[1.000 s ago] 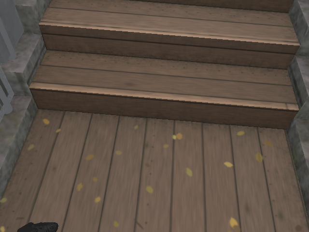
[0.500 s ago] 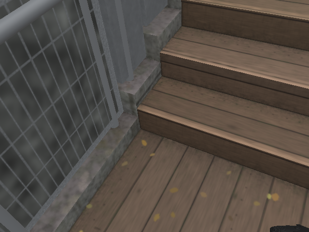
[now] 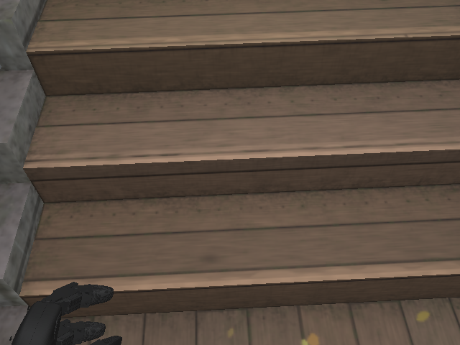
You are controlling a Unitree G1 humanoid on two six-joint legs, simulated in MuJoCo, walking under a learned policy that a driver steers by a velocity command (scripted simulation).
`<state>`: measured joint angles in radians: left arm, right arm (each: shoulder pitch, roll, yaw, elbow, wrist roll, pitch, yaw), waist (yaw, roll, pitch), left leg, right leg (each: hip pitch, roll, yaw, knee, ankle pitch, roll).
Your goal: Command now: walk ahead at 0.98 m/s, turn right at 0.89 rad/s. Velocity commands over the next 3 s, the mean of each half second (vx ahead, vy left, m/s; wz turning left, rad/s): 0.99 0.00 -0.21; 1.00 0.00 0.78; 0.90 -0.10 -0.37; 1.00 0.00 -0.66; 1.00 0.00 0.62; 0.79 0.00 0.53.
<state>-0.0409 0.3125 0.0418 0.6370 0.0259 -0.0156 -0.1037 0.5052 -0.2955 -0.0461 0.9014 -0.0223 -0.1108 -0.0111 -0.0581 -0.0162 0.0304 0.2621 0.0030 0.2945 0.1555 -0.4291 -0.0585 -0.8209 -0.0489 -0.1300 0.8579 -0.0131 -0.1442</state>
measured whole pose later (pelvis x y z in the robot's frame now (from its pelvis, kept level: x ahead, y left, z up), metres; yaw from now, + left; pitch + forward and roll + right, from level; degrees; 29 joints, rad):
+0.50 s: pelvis +0.46 -0.04 +0.00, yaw -7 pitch +3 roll +2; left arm 0.52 0.24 0.00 0.97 0.07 -0.11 0.01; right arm 0.01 -0.18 0.03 0.62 -0.01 -0.03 -0.02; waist 0.00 -0.02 0.02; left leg -1.27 -0.06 0.09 1.97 -0.63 0.17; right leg 0.21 0.10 -0.06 0.18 -0.37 -0.11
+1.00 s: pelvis +0.92 -0.03 +0.27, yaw +19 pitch +5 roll -5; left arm 0.07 0.09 -0.03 0.62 0.04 -0.12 0.04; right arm 0.34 -0.27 -0.09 0.82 -0.03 -0.12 0.02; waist 0.03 0.06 -0.05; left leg -0.60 -0.18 -0.15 1.63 -0.11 0.13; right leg -0.55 0.01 -0.08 1.02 -0.57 0.01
